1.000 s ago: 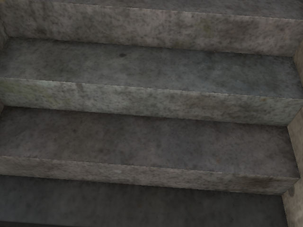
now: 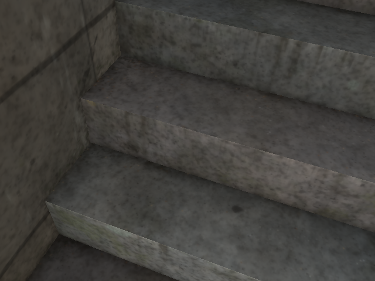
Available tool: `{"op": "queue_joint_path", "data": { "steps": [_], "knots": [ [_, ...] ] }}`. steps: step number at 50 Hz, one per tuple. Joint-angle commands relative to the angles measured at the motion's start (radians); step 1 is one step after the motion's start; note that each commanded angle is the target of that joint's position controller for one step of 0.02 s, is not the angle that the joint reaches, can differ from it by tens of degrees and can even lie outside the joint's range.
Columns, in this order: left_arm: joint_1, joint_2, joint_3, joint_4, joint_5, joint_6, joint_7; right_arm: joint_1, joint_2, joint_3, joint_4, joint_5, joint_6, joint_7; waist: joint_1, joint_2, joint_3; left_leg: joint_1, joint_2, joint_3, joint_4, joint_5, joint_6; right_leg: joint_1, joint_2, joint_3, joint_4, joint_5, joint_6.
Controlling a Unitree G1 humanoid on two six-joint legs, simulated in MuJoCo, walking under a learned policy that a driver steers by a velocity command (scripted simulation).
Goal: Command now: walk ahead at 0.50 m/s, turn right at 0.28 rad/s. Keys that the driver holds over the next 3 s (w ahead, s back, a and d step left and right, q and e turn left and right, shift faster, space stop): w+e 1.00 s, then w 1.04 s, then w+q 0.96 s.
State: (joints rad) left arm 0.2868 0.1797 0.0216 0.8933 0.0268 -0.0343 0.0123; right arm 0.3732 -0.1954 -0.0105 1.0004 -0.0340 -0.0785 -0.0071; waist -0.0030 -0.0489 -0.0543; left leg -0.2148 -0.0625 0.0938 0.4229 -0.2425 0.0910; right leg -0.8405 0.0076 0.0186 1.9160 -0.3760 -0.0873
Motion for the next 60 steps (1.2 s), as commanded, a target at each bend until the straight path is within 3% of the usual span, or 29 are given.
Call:
{"op": "queue_joint_path", "data": {
  "steps": [1, 8, 11, 13, 15, 16, 18, 19, 21, 22, 23, 26, 27, 29, 31, 33, 34, 36, 37, 38, 39, 40, 41, 42, 45, 49, 54, 57, 60],
  "knots": [
    [-0.187, -0.05, -0.025, -0.167, 0.0, 0.013, 0.02, 0.12, -0.068, 0.002, 0.05, -0.002, -0.026, -0.007, -0.012, 0.089, 0.164, 0.094, 0.357, -0.293, -0.227, -0.159, 0.117, -0.479, 0.009, 0.053, 0.306, -0.047, -0.017],
    [-0.408, -0.085, -0.069, -0.365, 0.025, 0.062, 0.027, 0.153, -0.076, 0.033, 0.13, 0.023, -0.05, -0.019, 0.019, 0.061, 0.178, -0.002, 0.272, -0.098, -0.329, -0.042, 0.048, -0.518, -0.025, -0.065, 0.155, -0.028, -0.008],
    [-0.449, -0.104, -0.098, -0.404, 0.018, 0.074, 0.009, 0.199, -0.122, 0.025, 0.127, 0.055, -0.019, -0.071, -0.009, 0.077, 0.098, 0.14, 0.289, 0.0, -0.457, 0.485, 0.101, -0.29, -0.056, -0.188, -0.211, -0.171, -0.02],
    [-0.331, -0.082, -0.097, -0.318, -0.022, 0.06, 0.011, 0.156, -0.152, 0.025, 0.055, 0.07, -0.006, -0.08, 0.049, 0.077, -0.039, 0.133, 0.28, 0.136, -0.252, 1.546, 0.078, 0.118, 0.062, -0.332, -0.502, -0.228, -0.049],
    [-0.002, -0.005, -0.061, -0.219, -0.015, 0.044, 0.01, 0.106, -0.264, -0.013, -0.008, 0.085, -0.006, -0.059, 0.175, 0.355, -0.292, 0.265, 0.394, 0.124, 0.179, 2.193, 0.12, 0.401, 0.144, -0.256, -0.6, -0.241, -0.114],
    [0.061, 0.061, -0.029, -0.193, 0.011, 0.034, -0.003, 0.059, -0.296, -0.034, -0.071, 0.083, -0.011, -0.04, 0.214, 0.337, -0.362, 0.18, 0.369, 0.105, 0.441, 2.041, 0.107, 0.566, 0.148, -0.046, -0.785, -0.226, -0.148],
    [0.028, 0.289, 0.07, -0.14, 0.013, 0.072, 0.039, -0.173, -0.216, -0.056, -0.217, 0.003, -0.025, 0.042, 0.187, -0.133, -0.275, -0.482, -0.016, -0.09, 1.291, 0.245, -0.015, 0.72, -0.182, 1.072, -1.647, -0.213, -0.279],
    [-0.079, 0.269, 0.07, -0.137, 0.003, 0.066, 0.038, -0.127, -0.091, -0.025, -0.271, -0.037, -0.018, 0.057, 0.078, -0.048, -0.183, -0.62, 0.037, -0.21, 1.563, 0.218, -0.016, 0.619, -0.226, 1.015, -1.643, -0.301, -0.231],
    [-0.066, 0.107, 0.026, -0.023, 0.016, 0.041, 0.033, -0.214, 0.048, 0.015, -0.352, -0.027, -0.003, 0.028, -0.014, 0.12, 0.158, -0.804, 0.066, -0.17, 1.669, 0.177, -0.007, 0.307, -0.168, 0.685, -1.53, -0.295, -0.163],
    [0.022, 0.02, -0.012, 0.024, 0.07, -0.013, -0.063, -0.183, -0.025, 0.017, -0.281, 0.003, 0.018, 0.067, 0.055, 0.002, 0.161, -0.99, -0.053, -0.443, 1.76, 0.222, 0.139, 0.36, -0.102, 0.502, -1.421, -0.003, -0.182],
    [0.034, -0.034, -0.025, 0.087, 0.076, -0.027, -0.083, -0.153, -0.028, 0.017, -0.293, 0.004, 0.018, 0.067, -0.008, -0.024, 0.137, -1.04, -0.02, -0.414, 1.772, 0.185, 0.186, 0.359, -0.095, 0.42, -1.447, 0.111, -0.168],
    [-0.057, 0.043, -0.009, 0.068, 0.077, -0.042, -0.114, -0.273, -0.08, 0.028, -0.374, 0.004, 0.003, 0.055, -0.103, 0.043, 0.043, -0.985, 0.046, -0.19, 1.517, 0.164, 0.158, 0.267, -0.032, 0.185, -1.547, 0.152, -0.151],
    [0.058, 0.055, -0.011, 0.09, 0.088, -0.047, -0.1, -0.317, -0.036, 0.045, -0.373, 0.011, 0.006, 0.072, -0.076, -0.081, 0.018, -1.067, 0.031, -0.129, 1.844, 0.084, 0.125, 0.291, -0.051, 0.263, -1.562, 0.175, -0.188],
    [0.299, -0.022, -0.046, 0.203, 0.116, -0.038, -0.098, -0.324, 0.06, 0.097, -0.34, -0.013, 0.017, 0.077, -0.031, 0.007, 0.053, -1.387, 0.039, -0.182, 2.001, 0.047, 0.143, 0.516, -0.075, 0.333, -1.52, 0.048, -0.152],
    [0.357, 0.042, -0.041, 0.219, 0.129, -0.047, -0.122, -0.531, 0.018, 0.096, -0.45, 0.013, 0.03, 0.069, 0.008, 0.03, -0.009, -1.184, 0.095, -0.058, 1.597, 0.14, 0.127, 0.418, -0.025, 0.244, -1.597, 0.157, -0.126],
    [0.292, 0.058, -0.037, 0.192, 0.085, -0.061, -0.131, -0.742, 0.031, 0.094, -0.535, 0.004, 0.07, 0.062, 0.016, -0.037, -0.013, -0.923, 0.118, 0.054, 1.4, 0.0, 0.07, 0.19, -0.082, 0.302, -1.785, 0.286, -0.191],
    [0.161, 0.075, -0.042, 0.134, 0.055, -0.068, -0.142, -0.655, 0.071, 0.105, -0.518, -0.006, 0.099, 0.079, -0.07, -0.082, -0.037, -0.591, 0.081, 0.138, 1.316, 0.013, 0.041, 0.016, -0.127, 0.258, -1.815, 0.628, -0.252],
    [0.237, 0.228, 0.006, 0.162, -0.012, -0.118, -0.166, -0.596, -0.082, 0.054, -0.511, 0.036, 0.147, 0.096, -0.116, -0.149, -0.155, -0.372, -0.05, 0.153, 1.045, 0.03, -0.013, 0.284, -0.186, 0.25, -1.684, 2.042, -0.232],
    [0.145, 0.298, 0.038, 0.113, -0.039, -0.131, -0.163, -0.467, -0.112, 0.041, -0.472, 0.004, 0.153, 0.083, -0.179, -0.241, -0.141, -0.428, -0.074, 0.106, 0.702, -0.109, -0.041, 0.595, -0.27, 0.296, -1.569, 2.175, -0.242],
    [0.126, 0.271, 0.048, 0.119, -0.016, -0.126, -0.175, -0.285, -0.124, 0.022, -0.415, 0.028, 0.155, 0.052, -0.213, -0.116, -0.227, -0.245, -0.07, 0.006, 0.459, -0.075, -0.011, 0.652, -0.249, 0.271, -1.307, 2.266, -0.213],
    [0.241, 0.133, 0.023, 0.153, 0.073, -0.104, -0.191, 0.072, -0.149, 0.005, -0.295, 0.035, 0.166, 0.028, -0.235, 0.147, -0.616, 0.322, 0.126, -0.368, 0.393, 0.496, 0.175, 0.447, -0.173, 0.255, -0.915, 1.823, -0.166],
    [0.385, 0.03, 0.004, 0.206, 0.099, -0.082, -0.215, 0.214, -0.187, -0.002, -0.233, -0.017, 0.152, 0.052, -0.215, 0.468, -0.632, 0.385, 0.455, -1.044, 0.074, 0.353, 0.5, 0.134, 0.109, 0.318, -0.334, 0.477, -0.089],
    [0.176, 0.089, 0.03, 0.184, 0.024, -0.073, -0.215, 0.137, -0.183, -0.01, -0.192, -0.053, 0.114, 0.04, -0.216, 0.221, -0.211, 0.112, 0.398, -1.048, -0.039, -0.403, 0.335, -0.212, 0.079, 0.342, 0.025, 0.491, -0.087],
    [0.091, 0.063, 0.03, 0.176, -0.016, -0.069, -0.184, -0.002, -0.17, -0.016, -0.156, -0.019, 0.079, 0.05, -0.149, 0.191, 0.002, -0.054, 0.372, -0.863, 0.019, -0.516, 0.28, -0.386, 0.059, 0.27, 0.082, 0.474, -0.103],
    [0.005, -0.016, 0.005, 0.079, 0.011, -0.027, -0.114, -0.208, 0.189, 0.077, -0.025, 0.002, 0.034, 0.05, 0.02, -0.042, -0.087, -0.154, 0.283, -0.388, 0.013, -0.127, 0.134, -0.356, -0.01, 0.263, 0.108, 0.403, -0.212],
    [-0.182, -0.066, -0.034, -0.021, -0.031, -0.002, -0.123, -0.186, 0.11, 0.042, 0.013, -0.062, -0.009, 0.052, 0.064, 0.054, -0.02, -0.241, 0.251, -0.022, -0.177, -0.012, 0.099, -0.43, -0.055, 0.046, 0.176, 0.164, -0.207],
    [-0.467, -0.04, -0.09, -0.191, -0.035, 0.011, -0.076, 0.109, 0.036, 0.05, 0.153, -0.152, -0.001, 0.081, -0.027, 0.039, 0.029, 0.061, 0.312, -0.049, -0.318, -0.022, 0.117, -0.792, -0.099, 0.041, 0.039, 0.193, -0.276],
    [-0.722, 0.021, -0.091, -0.303, -0.01, 0.107, -0.085, 0.138, 0.002, 0.047, 0.14, -0.08, -0.015, 0.136, -0.031, 0.119, -0.013, -0.229, 0.317, 0.037, -0.495, 0.313, 0.147, -0.304, -0.131, -0.149, -0.283, 0.085, -0.195],
    [-0.493, -0.004, -0.097, -0.276, -0.007, 0.131, -0.132, 0.155, -0.23, -0.006, 0.122, 0.002, -0.075, 0.144, 0.135, 0.225, -0.115, 0.047, 0.385, 0.076, -0.242, 1.784, 0.183, -0.003, 0.014, -0.234, -0.539, 0.111, -0.105]
  ]
}}
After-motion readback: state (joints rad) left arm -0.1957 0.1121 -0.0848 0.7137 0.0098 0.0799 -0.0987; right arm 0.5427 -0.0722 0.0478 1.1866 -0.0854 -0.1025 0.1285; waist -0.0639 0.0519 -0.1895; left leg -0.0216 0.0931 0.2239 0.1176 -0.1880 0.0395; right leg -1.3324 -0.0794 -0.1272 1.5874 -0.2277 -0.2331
